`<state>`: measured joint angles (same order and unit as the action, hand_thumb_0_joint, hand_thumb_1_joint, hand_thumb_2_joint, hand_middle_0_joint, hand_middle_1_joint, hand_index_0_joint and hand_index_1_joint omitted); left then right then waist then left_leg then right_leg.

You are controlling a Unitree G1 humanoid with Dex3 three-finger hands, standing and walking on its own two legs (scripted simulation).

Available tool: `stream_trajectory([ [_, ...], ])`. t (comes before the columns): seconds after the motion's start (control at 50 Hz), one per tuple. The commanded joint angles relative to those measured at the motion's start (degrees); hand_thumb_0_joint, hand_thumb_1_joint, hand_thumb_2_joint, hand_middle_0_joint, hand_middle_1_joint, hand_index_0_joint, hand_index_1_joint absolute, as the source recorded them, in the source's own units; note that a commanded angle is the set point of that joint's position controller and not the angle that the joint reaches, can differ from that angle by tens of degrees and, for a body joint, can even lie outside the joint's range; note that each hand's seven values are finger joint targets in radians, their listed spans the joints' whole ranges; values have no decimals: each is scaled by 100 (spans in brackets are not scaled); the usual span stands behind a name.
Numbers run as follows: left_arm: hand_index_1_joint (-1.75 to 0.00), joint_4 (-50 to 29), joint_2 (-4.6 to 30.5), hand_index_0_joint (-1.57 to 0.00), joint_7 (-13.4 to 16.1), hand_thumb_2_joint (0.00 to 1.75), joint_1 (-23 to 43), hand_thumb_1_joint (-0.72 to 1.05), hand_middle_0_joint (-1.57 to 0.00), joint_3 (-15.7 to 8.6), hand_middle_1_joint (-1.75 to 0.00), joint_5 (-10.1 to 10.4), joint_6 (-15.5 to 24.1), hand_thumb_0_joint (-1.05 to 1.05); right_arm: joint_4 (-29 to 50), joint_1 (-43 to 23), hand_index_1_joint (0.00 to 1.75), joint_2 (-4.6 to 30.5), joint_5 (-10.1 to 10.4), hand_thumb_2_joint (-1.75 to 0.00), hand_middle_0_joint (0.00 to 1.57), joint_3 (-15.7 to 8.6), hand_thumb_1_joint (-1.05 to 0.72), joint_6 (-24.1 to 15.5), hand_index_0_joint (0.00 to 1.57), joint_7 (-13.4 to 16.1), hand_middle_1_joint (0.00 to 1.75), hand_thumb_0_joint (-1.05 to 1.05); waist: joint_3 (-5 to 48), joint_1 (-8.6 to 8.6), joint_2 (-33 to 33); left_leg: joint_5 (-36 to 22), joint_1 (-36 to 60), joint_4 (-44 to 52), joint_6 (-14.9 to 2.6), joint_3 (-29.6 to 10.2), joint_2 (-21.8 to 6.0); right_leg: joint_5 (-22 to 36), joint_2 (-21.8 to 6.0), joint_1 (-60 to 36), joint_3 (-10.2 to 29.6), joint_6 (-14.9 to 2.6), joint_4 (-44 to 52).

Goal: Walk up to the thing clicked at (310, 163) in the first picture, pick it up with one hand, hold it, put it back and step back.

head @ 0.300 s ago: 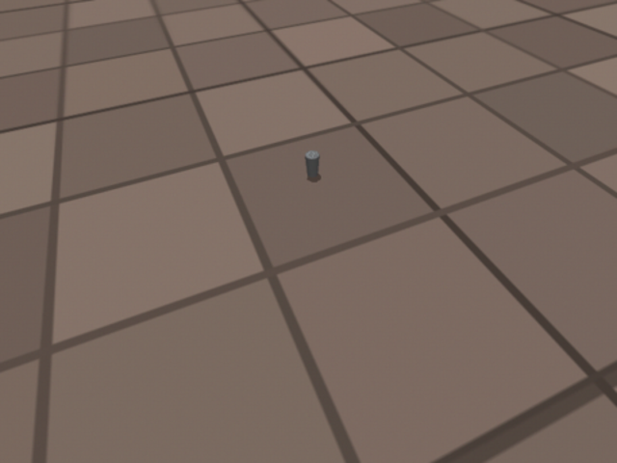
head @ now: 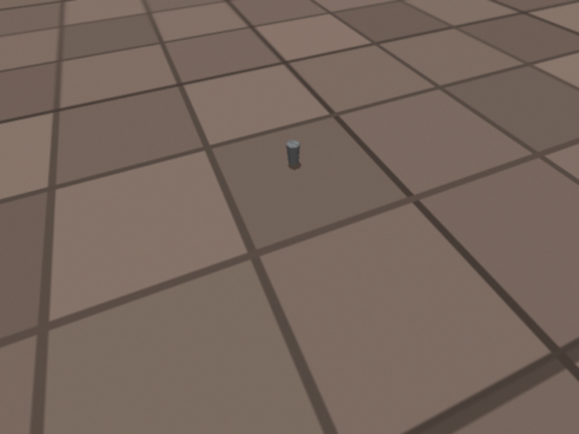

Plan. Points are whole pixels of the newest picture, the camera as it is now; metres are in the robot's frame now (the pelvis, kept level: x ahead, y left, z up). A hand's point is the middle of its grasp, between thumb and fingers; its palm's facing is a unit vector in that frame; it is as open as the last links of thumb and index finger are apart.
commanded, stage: stand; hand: left
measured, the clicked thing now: (293, 153) +1.59 +0.03 -0.72
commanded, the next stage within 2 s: walk up in 0.82 s
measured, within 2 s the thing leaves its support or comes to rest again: neither
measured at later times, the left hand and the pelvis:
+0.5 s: hand out of the picture +0.08 +0.25 -0.16, palm faces -0.04 -0.94 -0.33, open 7.4 cm; pelvis +0.00 +0.00 +0.00, yaw +0 degrees
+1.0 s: hand out of the picture +0.10 +0.26 -0.15, palm faces -0.08 -0.93 -0.36, open 7.4 cm; pelvis +0.03 -0.02 -0.01, yaw -3 degrees
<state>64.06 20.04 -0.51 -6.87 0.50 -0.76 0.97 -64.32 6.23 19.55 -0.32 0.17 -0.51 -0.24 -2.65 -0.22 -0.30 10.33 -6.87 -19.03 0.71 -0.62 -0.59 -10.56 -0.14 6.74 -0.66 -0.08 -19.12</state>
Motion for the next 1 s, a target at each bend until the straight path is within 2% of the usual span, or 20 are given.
stream_trajectory([
  [0.0,-30,-352,1169,-20,103,90,201,90,-20,-238,-30,19,122,0,322,-249,30,1207,-7,-90,20,-225,-90,-137,20,68,30,0,381,5,58,-689,74,257,-199,-504,-643,649,-718,-10,550,-136,337],
  [0.16,-30,-348,1180,-20,107,90,174,90,-20,-240,-30,29,125,0,326,-214,30,1229,-16,-90,20,-224,-90,-135,20,68,30,0,440,1,90,-789,70,254,-194,-496,-643,792,-735,-126,543,-148,313],
  [0.3,-30,-349,1216,-20,113,90,211,90,-20,-250,-30,30,116,0,320,-139,30,1202,-18,-90,20,-208,-90,-125,20,76,30,0,391,31,43,-688,69,267,-189,-487,-646,733,-748,-84,574,-145,336],
  [0.34,-30,-336,1199,-20,105,90,214,90,-20,-246,-30,40,107,0,296,-133,30,1207,-17,-90,20,-191,-90,-131,20,73,30,0,277,15,128,-542,-47,349,-176,-516,-628,552,-730,-58,570,-138,348],
  [0.44,-30,-333,1175,-20,96,90,154,90,-20,-238,-30,32,102,0,302,-168,30,1247,-7,-90,20,-209,-90,-147,20,78,30,0,355,-11,125,-749,57,333,-160,-526,-651,666,-709,-68,538,-141,311],
  [0.56,-30,-332,1182,-20,104,90,169,90,-20,-234,-30,32,109,0,316,-177,30,1239,-7,-90,20,-210,-90,-147,20,81,30,0,504,1,58,-1034,199,242,-190,-482,-672,1077,-751,-185,534,-144,265],
  [0.78,-30,-318,1221,-20,121,90,202,90,-20,-253,-30,37,104,0,321,-155,30,1195,-4,-90,20,-204,-90,-130,20,87,30,0,354,15,-10,-974,130,304,-153,-483,-664,984,-733,-166,512,-139,301],
  [0.8,-30,-733,1814,-20,-95,90,-145,90,-20,-690,-30,-107,162,0,686,204,30,1858,-163,-90,20,-622,-90,-265,20,-35,30,0,1038,33,-104,2268,291,-279,-594,-480,-544,-2109,-452,11,689,-354,-132],
  [0.82,-30,-716,1804,-20,-169,90,-93,90,-20,-711,-30,-159,157,0,647,241,30,1903,-221,-90,20,-691,-90,-295,20,-101,30,0,552,52,60,3162,-80,-297,-670,-662,-601,-3054,-550,685,913,-460,-356],
  [0.84,-30,-822,1679,-20,-221,90,136,90,-20,-709,-30,-165,150,0,683,272,30,1863,-246,-90,20,-701,-90,-294,20,-138,30,0,119,127,254,3383,-259,-173,-683,-797,-638,-3177,-516,1305,942,-460,-481],
  [0.86,-30,-943,1534,-20,-265,90,281,90,-20,-707,-30,-171,157,0,747,327,30,1814,-226,-90,20,-714,-90,-306,20,-168,30,0,-118,181,366,3497,-299,6,-791,-1046,-823,-3003,-441,1702,859,-442,-768],
  [0.88,-30,-1034,1400,-20,-285,90,466,90,-20,-695,-30,-160,170,0,755,461,30,1839,-225,-90,20,-774,-90,-325,20,-175,30,0,-426,286,524,3425,-52,359,-977,-1481,-1158,-2424,-289,2325,586,-347,-1254],
  [0.9,-30,-1158,1282,-20,-309,90,704,90,-20,-677,-30,-155,177,0,737,696,30,1967,-219,-90,20,-868,-90,-374,20,-150,30,0,-591,445,934,3007,422,925,-1259,-2135,-1752,-1412,-42,2861,109,-193,-2203],
  [0.92,-30,-1303,1321,-20,-306,90,803,90,-20,-668,-30,-160,198,0,783,847,30,2094,-234,-90,20,-926,-90,-430,20,-151,30,0,-542,544,887,2531,957,1194,-1528,-2534,-2213,-1724,-230,3349,342,-140,-2509],
  [0.94,-30,-1366,1376,-20,-322,90,690,90,-20,-655,-30,-135,234,0,875,741,30,2145,-216,-90,20,-975,-90,-460,20,-137,30,0,-454,438,731,2167,1306,1197,-1648,-2605,-2429,-1770,-520,3399,552,-153,-2333],
  [0.96,-30,-1381,1460,-20,-362,90,698,90,-20,-647,-30,-136,275,0,959,849,30,2016,-205,-90,20,-944,-90,-466,20,-152,30,0,-207,483,509,2195,1401,1164,-1590,-2374,-2204,-1765,-470,3325,517,-92,-2387],
  [0.98,-30,-1377,1470,-20,-415,90,585,90,-20,-677,-30,-132,260,0,1063,651,30,2007,-228,-90,20,-957,-90,-463,20,-167,30,0,-76,376,640,2465,1200,1147,-1486,-2029,-2082,-1793,-575,3026,520,-89,-2314],
])
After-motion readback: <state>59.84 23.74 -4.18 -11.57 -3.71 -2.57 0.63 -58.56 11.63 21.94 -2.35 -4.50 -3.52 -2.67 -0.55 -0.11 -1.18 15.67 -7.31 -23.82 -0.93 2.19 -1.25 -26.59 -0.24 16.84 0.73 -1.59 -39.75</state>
